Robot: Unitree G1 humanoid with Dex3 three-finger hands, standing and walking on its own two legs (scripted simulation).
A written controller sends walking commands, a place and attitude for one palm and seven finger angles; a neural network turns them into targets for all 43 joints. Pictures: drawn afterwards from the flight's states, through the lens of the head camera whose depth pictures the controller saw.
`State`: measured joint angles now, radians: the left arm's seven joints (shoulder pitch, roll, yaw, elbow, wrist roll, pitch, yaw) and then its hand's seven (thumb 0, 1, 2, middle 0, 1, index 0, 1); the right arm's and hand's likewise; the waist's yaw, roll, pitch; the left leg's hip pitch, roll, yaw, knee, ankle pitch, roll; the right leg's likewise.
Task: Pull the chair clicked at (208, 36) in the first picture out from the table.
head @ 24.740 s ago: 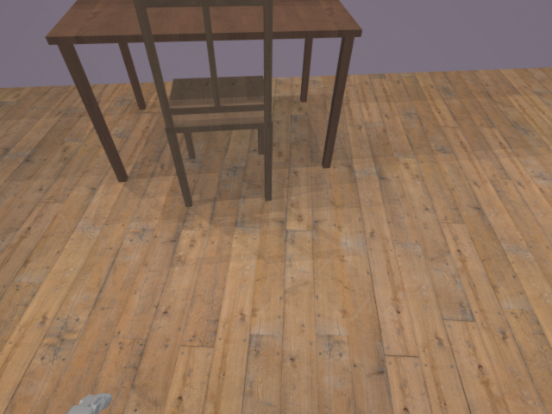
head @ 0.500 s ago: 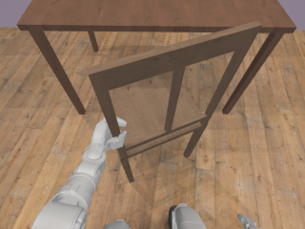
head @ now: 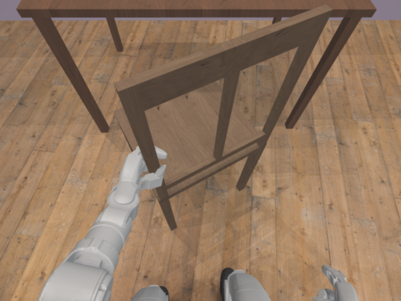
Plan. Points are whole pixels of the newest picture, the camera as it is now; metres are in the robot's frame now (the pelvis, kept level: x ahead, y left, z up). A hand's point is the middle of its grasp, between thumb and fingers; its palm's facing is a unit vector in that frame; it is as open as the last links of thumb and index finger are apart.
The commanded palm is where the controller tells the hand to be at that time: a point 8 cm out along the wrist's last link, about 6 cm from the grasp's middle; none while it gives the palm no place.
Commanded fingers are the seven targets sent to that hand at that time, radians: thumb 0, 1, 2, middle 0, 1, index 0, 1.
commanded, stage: step backward, pulling the chair out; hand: left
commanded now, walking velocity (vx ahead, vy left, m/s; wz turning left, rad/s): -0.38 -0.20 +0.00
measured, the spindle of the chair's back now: (223, 123) +0.50 -0.06 -0.04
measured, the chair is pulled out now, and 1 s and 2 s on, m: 0.28 0.53 0.55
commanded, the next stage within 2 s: stop walking, hand still on the chair in 0.52 s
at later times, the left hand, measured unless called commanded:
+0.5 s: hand (163, 234) +0.24 +0.07 -0.06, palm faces -0.09 -0.97 -0.21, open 5.7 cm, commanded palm +0.23 +0.13 -0.06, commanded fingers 0.00 0.90 0.90 -0.50 -1.45 -0.50 -1.45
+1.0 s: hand out of the picture +0.11 +0.08 -0.05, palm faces -0.10 -0.97 -0.22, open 5.8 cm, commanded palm +0.10 +0.13 -0.04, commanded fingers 0.00 0.90 0.90 -0.50 -1.45 -0.50 -1.45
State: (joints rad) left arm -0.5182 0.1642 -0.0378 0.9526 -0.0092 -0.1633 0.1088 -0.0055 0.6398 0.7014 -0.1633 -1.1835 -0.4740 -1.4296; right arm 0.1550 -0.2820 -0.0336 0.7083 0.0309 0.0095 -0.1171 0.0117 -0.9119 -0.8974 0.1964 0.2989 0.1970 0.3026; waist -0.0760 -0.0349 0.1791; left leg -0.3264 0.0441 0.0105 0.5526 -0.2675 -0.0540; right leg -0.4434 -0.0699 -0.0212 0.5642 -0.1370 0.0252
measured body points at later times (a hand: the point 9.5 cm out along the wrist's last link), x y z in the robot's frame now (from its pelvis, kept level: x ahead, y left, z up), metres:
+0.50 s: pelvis -0.12 -0.02 +0.00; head -0.04 -0.04 +0.45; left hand +0.24 +0.13 -0.04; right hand -0.02 -0.31 -0.13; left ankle -0.18 +0.13 -0.71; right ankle -0.02 -0.13 -0.73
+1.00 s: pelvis -0.18 -0.02 +0.01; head -0.16 -0.05 +0.46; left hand +0.11 +0.13 -0.03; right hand -0.09 -0.27 -0.13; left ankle -0.20 +0.13 -0.73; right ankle -0.14 -0.13 -0.73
